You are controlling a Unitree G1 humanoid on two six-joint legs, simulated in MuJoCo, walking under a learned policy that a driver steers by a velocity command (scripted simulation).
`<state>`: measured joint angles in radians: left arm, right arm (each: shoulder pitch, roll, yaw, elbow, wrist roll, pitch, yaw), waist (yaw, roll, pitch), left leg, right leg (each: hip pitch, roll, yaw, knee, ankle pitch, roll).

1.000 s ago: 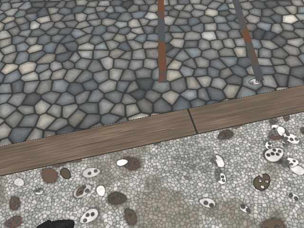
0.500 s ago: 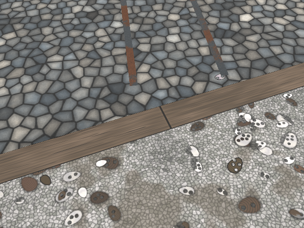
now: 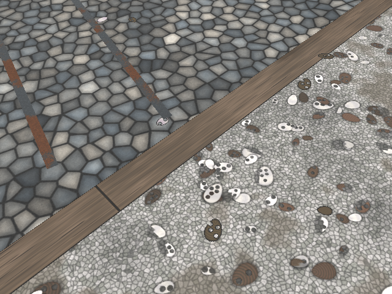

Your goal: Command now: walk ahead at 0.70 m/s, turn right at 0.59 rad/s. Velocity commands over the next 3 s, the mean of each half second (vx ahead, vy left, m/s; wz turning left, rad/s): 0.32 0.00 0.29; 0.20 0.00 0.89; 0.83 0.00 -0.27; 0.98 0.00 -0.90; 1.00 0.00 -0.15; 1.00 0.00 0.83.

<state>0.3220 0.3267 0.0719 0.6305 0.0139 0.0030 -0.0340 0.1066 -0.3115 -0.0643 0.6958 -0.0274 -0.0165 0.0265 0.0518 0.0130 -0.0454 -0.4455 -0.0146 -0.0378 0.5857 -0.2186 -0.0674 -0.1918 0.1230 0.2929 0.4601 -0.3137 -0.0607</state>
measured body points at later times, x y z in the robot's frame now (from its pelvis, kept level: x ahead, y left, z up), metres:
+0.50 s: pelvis +0.20 +0.00 -0.02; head +0.25 +0.01 +0.43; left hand +0.41 +0.28 -0.07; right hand +0.31 -0.28 -0.13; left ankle +0.07 +0.12 -0.69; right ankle +0.32 -0.08 -0.75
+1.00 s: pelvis +0.26 +0.09 -0.01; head +0.26 +0.13 +0.44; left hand +0.20 +0.41 -0.11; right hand +0.52 -0.08 -0.09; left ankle +0.18 +0.13 -0.74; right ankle +0.36 -0.05 -0.66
